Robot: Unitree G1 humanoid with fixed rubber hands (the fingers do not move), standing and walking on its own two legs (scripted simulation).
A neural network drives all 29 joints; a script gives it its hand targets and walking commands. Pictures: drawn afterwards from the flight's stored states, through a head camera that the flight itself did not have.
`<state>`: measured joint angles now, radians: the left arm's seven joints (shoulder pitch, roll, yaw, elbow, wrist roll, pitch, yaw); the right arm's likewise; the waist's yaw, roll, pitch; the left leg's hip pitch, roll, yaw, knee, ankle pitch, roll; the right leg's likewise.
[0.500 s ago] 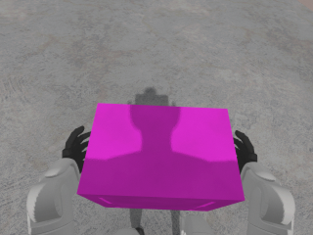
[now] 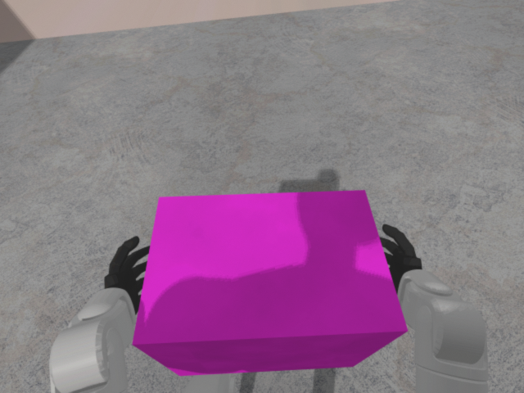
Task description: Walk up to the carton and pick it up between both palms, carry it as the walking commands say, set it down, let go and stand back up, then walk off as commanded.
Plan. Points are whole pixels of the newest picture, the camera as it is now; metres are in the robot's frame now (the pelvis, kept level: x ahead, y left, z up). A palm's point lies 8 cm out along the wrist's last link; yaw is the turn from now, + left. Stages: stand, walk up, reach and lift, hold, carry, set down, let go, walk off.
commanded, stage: carry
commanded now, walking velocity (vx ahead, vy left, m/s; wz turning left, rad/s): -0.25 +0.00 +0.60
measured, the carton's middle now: (265, 290) +0.26 -0.01 +0.01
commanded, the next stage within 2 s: none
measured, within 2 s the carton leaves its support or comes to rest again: neither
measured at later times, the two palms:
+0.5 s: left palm out of the picture +0.01 +0.28 +0.06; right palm (326, 377) +0.14 -0.08 +0.05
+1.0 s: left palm out of the picture -0.26 +0.20 +0.07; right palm out of the picture -0.02 -0.09 +0.05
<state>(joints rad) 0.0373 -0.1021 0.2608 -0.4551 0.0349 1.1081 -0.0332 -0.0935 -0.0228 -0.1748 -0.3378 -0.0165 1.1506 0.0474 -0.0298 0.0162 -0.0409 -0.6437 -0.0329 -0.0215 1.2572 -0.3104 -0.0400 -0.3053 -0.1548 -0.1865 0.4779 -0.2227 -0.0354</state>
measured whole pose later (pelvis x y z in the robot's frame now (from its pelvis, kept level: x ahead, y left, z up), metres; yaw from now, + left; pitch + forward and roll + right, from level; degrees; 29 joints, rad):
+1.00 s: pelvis -0.34 -0.08 -0.02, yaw +37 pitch +2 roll +4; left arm 0.01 -0.10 0.27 -0.45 0.05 1.12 -0.05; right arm -0.11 -0.04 -0.16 -0.35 -0.02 1.17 0.04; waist -0.01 0.02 -0.05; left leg -0.40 -0.01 0.07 0.91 -0.46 -0.05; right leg -0.45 -0.19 -0.29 0.54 -0.13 -0.07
